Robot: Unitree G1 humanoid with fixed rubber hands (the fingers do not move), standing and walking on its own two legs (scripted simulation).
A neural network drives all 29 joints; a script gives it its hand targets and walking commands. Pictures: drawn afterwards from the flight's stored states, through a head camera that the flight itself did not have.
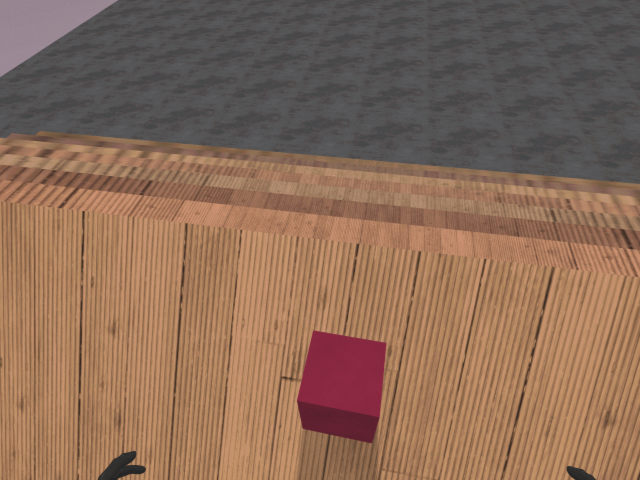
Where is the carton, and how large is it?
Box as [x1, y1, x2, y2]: [297, 330, 385, 442]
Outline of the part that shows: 313,330 297,398 302,427 315,431 371,442 379,417 385,343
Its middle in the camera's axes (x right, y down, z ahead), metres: +0.07 +0.44 +1.12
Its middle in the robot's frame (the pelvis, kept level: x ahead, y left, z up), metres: +0.47 -0.01 -0.66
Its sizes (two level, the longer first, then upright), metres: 0.210 0.200 0.250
